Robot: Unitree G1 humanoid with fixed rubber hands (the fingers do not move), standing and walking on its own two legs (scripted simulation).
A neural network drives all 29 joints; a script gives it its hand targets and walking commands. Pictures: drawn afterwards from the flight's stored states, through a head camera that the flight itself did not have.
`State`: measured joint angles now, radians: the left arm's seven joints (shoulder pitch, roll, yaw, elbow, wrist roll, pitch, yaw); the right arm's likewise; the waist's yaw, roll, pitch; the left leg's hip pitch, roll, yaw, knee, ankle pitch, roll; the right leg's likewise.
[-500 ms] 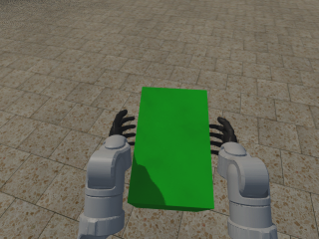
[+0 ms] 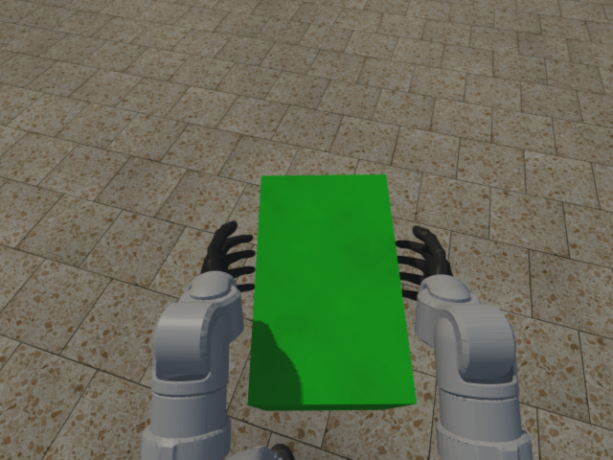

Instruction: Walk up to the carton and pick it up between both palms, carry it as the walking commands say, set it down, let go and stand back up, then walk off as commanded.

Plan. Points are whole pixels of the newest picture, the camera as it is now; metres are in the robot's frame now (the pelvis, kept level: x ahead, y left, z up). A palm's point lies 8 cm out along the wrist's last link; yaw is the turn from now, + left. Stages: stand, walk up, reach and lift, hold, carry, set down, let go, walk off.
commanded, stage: carry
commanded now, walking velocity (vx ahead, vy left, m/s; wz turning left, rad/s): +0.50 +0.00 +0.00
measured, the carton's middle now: (324, 296) +0.32 +0.00 -0.01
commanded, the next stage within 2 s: none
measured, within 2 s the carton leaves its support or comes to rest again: neither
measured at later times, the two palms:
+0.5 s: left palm (262, 107) +0.61 +0.10 +0.09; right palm (411, 106) +0.63 -0.15 +0.08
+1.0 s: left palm (253, 10) +0.96 +0.15 +0.08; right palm (367, 10) +0.96 -0.10 +0.08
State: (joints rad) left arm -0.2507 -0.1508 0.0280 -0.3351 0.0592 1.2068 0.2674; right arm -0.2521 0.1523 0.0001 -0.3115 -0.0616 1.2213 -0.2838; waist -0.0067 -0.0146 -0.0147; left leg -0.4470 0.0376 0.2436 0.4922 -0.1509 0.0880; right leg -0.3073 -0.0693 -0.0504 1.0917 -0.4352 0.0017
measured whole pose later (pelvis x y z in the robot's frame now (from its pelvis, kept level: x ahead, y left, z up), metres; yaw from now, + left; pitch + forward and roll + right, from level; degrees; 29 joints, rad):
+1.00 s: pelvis +0.68 +0.02 +0.00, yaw +1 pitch +4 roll +0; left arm -0.20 -0.14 0.01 -0.36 0.06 1.22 0.26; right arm -0.22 0.15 0.02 -0.32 -0.06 1.22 -0.27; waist -0.01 -0.02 -0.02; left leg -0.40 0.05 0.25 0.46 -0.14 0.08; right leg -0.35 -0.06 -0.05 1.13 -0.41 0.00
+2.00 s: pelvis +1.36 +0.03 +0.00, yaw +1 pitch +4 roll +0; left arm -0.22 -0.14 0.01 -0.36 0.07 1.22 0.26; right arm -0.24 0.15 0.01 -0.31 -0.06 1.23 -0.26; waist -0.01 -0.02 0.00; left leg -0.40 0.05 0.25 0.46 -0.14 0.08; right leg -0.33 -0.06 -0.05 1.13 -0.41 0.01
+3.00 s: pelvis +2.02 +0.03 +0.01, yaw +0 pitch +4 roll +0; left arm -0.22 -0.15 0.02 -0.35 0.07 1.22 0.26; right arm -0.24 0.15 0.00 -0.31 -0.07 1.22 -0.26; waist -0.01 -0.02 0.00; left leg -0.37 0.04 0.24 0.43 -0.13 0.08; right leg -0.35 -0.05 -0.06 1.14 -0.39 0.00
